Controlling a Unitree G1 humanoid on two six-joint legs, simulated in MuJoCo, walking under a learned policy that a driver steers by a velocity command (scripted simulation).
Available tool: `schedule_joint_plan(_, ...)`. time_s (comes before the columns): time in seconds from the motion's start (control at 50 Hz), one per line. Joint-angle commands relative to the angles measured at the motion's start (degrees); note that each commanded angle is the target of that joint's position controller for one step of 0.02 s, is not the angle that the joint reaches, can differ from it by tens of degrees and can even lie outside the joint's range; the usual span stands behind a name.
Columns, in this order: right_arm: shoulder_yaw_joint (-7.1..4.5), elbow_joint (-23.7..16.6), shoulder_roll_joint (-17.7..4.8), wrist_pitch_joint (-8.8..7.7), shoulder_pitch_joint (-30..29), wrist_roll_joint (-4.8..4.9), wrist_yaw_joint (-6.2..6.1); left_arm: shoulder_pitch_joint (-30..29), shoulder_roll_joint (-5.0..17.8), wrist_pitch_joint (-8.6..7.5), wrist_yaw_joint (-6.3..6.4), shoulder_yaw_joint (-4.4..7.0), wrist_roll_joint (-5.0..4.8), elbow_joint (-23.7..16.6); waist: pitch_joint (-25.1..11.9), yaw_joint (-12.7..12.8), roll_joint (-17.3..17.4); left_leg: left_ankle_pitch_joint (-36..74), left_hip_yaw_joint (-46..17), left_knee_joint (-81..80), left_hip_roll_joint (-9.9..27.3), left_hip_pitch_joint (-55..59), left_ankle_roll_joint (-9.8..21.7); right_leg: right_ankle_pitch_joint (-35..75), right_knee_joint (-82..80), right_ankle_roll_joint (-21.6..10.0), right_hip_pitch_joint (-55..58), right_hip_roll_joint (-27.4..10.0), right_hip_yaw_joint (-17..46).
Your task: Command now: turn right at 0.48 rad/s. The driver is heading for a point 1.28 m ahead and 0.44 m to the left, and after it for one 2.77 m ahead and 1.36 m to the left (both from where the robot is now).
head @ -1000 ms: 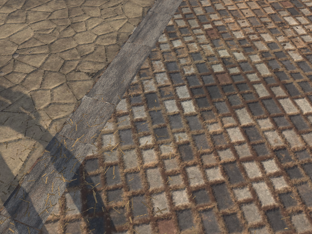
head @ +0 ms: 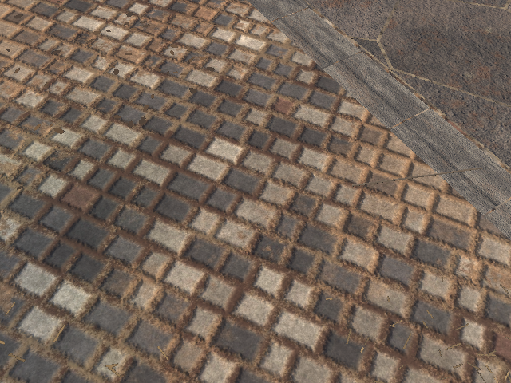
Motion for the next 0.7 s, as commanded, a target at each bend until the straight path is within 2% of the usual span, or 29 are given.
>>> schedule_joint_plan(0.02, -3.17, -3.0, -11.7, -0.26, -1.4, 0.61, 0.68, -1.7, 2.4, -1.37, -0.04, 0.01, 0.49, -4.6, -10.5, -1.0, 10.6, 11.5, -10.8, -6.9, 14.0, 10.0, 12.8, -1.2, -9.1, -0.4, 2.4, -0.3, -2.8)
schedule_joint_plan(0.08, -3.1, -1.5, -12.0, -0.1, -0.1, 1.54, 1.3, -0.8, 2.7, -1.36, -0.49, -0.15, 0.4, -3.4, -10.8, -1.0, 12.3, 12.9, -10.6, -5.4, 15.0, 9.6, 12.7, -0.1, -19.5, -1.9, 8.4, 0.9, -4.7)
schedule_joint_plan(0.1, -2.93, -0.9, -11.9, -0.06, 0.2, 1.98, 1.36, 0.4, 2.5, -1.33, -0.69, -0.14, 0.45, -2.6, -11.0, -0.2, 12.1, 14.2, -10.4, -3.9, 15.1, 9.4, 12.1, 2.5, -25.2, -2.8, 11.2, 1.5, -5.2)
schedule_joint_plan(0.12, -2.72, -0.3, -11.7, -0.01, 0.1, 2.57, 1.33, 2.5, 2.1, -1.37, -0.95, -0.15, 0.53, -1.4, -11.0, 1.2, 11.7, 15.4, -9.4, -2.0, 14.6, 8.1, 11.0, 7.8, -33.3, -4.3, 15.5, 2.3, -6.2)
schedule_joint_plan(0.14, -2.36, 0.9, -10.7, -0.19, 2.1, 3.18, 1.29, 3.7, 2.6, -1.38, -1.07, -0.02, 0.64, -0.6, -10.8, 1.8, 10.8, 13.5, -8.1, -0.1, 13.4, 5.0, 8.3, 13.4, -41.0, -6.3, 21.3, 2.5, -5.7)
schedule_joint_plan(0.16, -1.49, 1.6, -8.1, -0.73, 4.6, 2.32, 1.6, 4.1, 4.9, -1.21, -0.88, 0.32, 0.92, -0.9, -12.5, 0.9, 4.8, 4.9, -4.9, 5.2, 10.3, -1.3, 3.3, 20.6, -42.5, -8.7, 29.2, -3.5, 2.3)
schedule_joint_plan(0.18, 0.33, 0.0, -3.1, -1.77, 6.0, -0.43, 2.55, 0.2, 8.5, -0.81, -0.4, 0.57, 1.98, -2.0, -12.5, -2.6, -10.9, -13.9, 1.4, 10.7, 3.5, -10.6, -2.4, 32.7, -40.6, -15.1, 31.0, -15.4, 14.3)
schedule_joint_plan(0.2, 0.04, -0.1, -5.1, -1.83, 1.0, -0.19, 2.25, -0.4, 2.5, -1.73, -0.66, -0.9, 3.68, -1.9, -12.6, 1.9, -8.7, -21.1, -2.6, 13.8, 4.5, -7.3, -3.9, 27.5, -42.8, -19.6, 22.8, -17.4, 13.6)
schedule_joint_plan(0.22, -0.46, 0.2, -6.8, -1.49, 0.7, 1.07, 2.32, -2.6, 1.0, -2.71, -0.93, -1.48, 4.24, -1.3, -10.1, 0.9, -7.5, -19.1, -3.3, 15.8, 4.6, -6.1, -4.0, 23.6, -43.5, -18.5, 20.8, -14.7, 10.1)
schedule_joint_plan(0.24, -0.96, 1.0, -7.7, -0.98, 1.0, 1.7, 2.11, -3.9, 2.4, -3.4, -0.83, -0.87, 3.91, -0.7, -8.5, 1.0, -8.3, -17.4, -2.8, 18.3, 3.7, -7.5, -4.2, 23.1, -43.2, -17.0, 20.8, -12.8, 7.3)
schedule_joint_plan(0.26, -1.94, 1.4, -10.2, -0.3, 1.3, 1.89, 1.7, -3.8, 4.6, -3.83, -0.51, -0.07, 3.24, -0.4, -6.7, 2.0, -9.6, -18.1, -2.9, 23.8, 3.0, -10.7, -4.7, 26.9, -42.9, -17.2, 21.4, -13.2, 6.5)
schedule_joint_plan(0.28, -2.81, 1.7, -11.8, 0.32, 2.8, 2.04, 1.42, -3.1, 5.7, -4.01, -0.1, 0.37, 2.78, 0.4, -5.9, 1.9, -9.4, -19.6, -3.9, 30.8, 2.7, -12.7, -5.3, 33.7, -42.1, -18.0, 21.3, -14.4, 5.9)
schedule_joint_plan(0.3, -3.22, 1.8, -11.9, 0.73, 4.2, 2.55, 1.25, -2.5, 5.4, -3.86, 0.25, 0.39, 2.55, 0.6, -5.7, 1.7, -8.2, -21.0, -4.4, 36.8, 1.8, -14.5, -5.8, 37.7, -41.9, -19.1, 21.6, -15.2, 5.1)
schedule_joint_plan(0.34, -3.31, 1.6, -10.1, 1.49, 5.4, 3.23, 0.87, -3.7, 3.1, -3.54, 0.89, -0.01, 2.19, 0.7, -5.3, 1.2, -6.5, -19.6, -5.3, 41.4, 2.5, -18.5, -6.8, 36.7, -42.4, -19.3, 23.8, -15.9, 2.8)
schedule_joint_plan(0.38, -2.87, 0.3, -8.2, 2.02, 3.7, 2.97, 0.78, -4.7, 2.1, -3.25, 1.42, 0.03, 2.14, 0.9, -5.0, 1.7, -5.6, -16.4, -4.2, 38.5, 3.9, -20.4, -7.8, 33.9, -42.8, -18.8, 25.8, -15.7, 0.4)
schedule_joint_plan(0.42, -2.26, -1.3, -6.6, 2.23, 2.5, 2.72, 1.41, -5.0, 2.5, -2.92, 1.71, 0.49, 2.34, 1.1, -6.2, 2.3, -5.0, -14.6, -2.6, 33.1, 4.8, -18.7, -8.1, 33.7, -42.3, -18.7, 27.3, -15.8, -2.0)
schedule_joint_plan(0.48, -1.84, -3.8, -6.0, 2.28, 1.9, 2.58, 2.67, -5.3, 4.6, -2.6, 1.37, 1.59, 2.15, 1.5, -8.2, 2.8, -5.2, -14.2, 0.1, 25.9, 5.0, -13.6, -6.9, 37.1, -41.3, -18.8, 27.3, -17.3, -4.7)
schedule_joint_plan(0.54, -2.47, -5.4, -7.3, 2.87, 2.9, 2.64, 3.51, -5.8, 6.2, -2.92, 0.51, 2.51, 0.96, 1.9, -8.9, 2.1, -6.2, -13.4, 2.3, 20.1, 4.3, -9.7, -4.4, 38.6, -39.1, -17.4, 27.1, -18.9, -6.8)
schedule_joint_plan(0.58, -3.07, -6.0, -7.7, 3.65, 4.6, 2.66, 3.87, -6.8, 6.4, -3.35, -0.11, 2.89, -0.21, 2.3, -9.1, 0.4, -6.0, -9.7, 3.8, 13.3, 3.3, -5.2, -2.0, 36.8, -35.4, -14.6, 25.8, -18.9, -9.3)
schedule_joint_plan(0.6, -3.65, -5.7, -8.2, 3.79, 6.8, 2.65, 3.59, -6.5, 5.7, -3.5, -0.35, 2.9, -0.73, 2.9, -9.5, -1.0, -4.7, -4.7, 4.2, 7.7, 1.8, 0.0, -0.3, 33.7, -30.8, -11.8, 23.1, -17.5, -12.0)
schedule_joint_plan(0.62, -5.13, -4.9, -11.4, 3.59, 10.7, 2.31, 2.53, -3.2, 3.9, -3.8, -0.82, 2.67, -0.41, 4.4, -10.7, -2.1, 2.1, 7.2, -0.6, 1.8, 1.7, 9.0, 2.8, 26.3, -21.0, -7.6, 16.9, -13.2, -15.5)
schedule_joint_plan(0.64, -7.54, -5.7, -20.9, 2.96, 13.7, 2.07, 1.18, -5.7, 0.1, -4.13, -0.86, 1.35, 2.61, 1.1, -10.6, -1.9, 21.4, 37.0, -24.2, 0.6, 16.5, 21.5, 11.5, -6.6, -1.3, -1.2, -4.1, -4.1, -18.2)
schedule_joint_plan(0.66, -6.83, -7.5, -20.5, 1.07, 13.3, -0.26, 2.02, -11.2, 0.7, -4.4, -0.44, 1.07, 2.98, -1.3, -16.6, -4.3, 18.4, 34.1, -37.1, -2.4, 22.9, 21.2, 22.0, -18.4, 9.3, -0.1, -11.5, 2.2, -5.0)
schedule_joint_plan(0.68, -6.16, -7.4, -18.1, -0.36, 11.8, -0.08, 2.58, -12.9, 3.1, -4.4, -0.18, 1.68, 1.71, -1.2, -15.2, -4.6, 10.7, 27.2, -32.4, -4.1, 21.2, 20.4, 20.8, -15.4, 12.1, -1.2, -13.0, 0.9, -0.8)
schedule_joint_plan(0.7, -5.78, -7.1, -16.5, -1.08, 9.4, 1.11, 2.14, -13.0, 3.1, -4.63, 0.15, 1.76, 1.05, -1.0, -12.1, -2.6, 8.2, 21.4, -28.6, -4.3, 17.8, 18.2, 17.6, -10.0, 10.2, -2.4, -13.5, 0.1, 0.5)
Keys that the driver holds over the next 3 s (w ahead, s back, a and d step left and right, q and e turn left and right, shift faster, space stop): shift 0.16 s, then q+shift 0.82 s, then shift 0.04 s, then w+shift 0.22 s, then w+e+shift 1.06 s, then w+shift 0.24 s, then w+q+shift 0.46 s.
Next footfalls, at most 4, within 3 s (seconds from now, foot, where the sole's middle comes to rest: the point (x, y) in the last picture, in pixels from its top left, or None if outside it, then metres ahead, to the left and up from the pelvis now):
0.16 right None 0.03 -0.14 -0.78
0.62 left None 0.02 0.11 -0.78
1.10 right None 0.17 -0.04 -0.78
1.52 left None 0.14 0.33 -0.78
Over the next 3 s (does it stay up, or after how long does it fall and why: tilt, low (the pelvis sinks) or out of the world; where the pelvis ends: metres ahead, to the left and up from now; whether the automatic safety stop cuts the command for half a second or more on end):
stays up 1.30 0.27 -0.01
